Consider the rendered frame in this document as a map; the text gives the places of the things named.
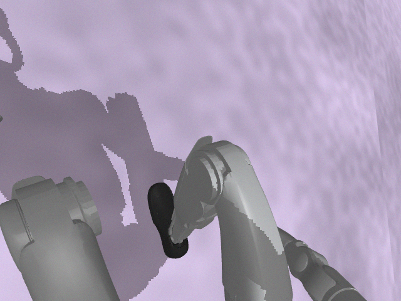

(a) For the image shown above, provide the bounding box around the right robot arm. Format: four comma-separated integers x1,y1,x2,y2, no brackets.
284,240,367,301

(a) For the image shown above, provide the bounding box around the right robot hand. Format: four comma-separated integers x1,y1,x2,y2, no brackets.
278,227,297,248

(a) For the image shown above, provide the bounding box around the right robot foot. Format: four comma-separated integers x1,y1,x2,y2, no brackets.
147,182,189,258

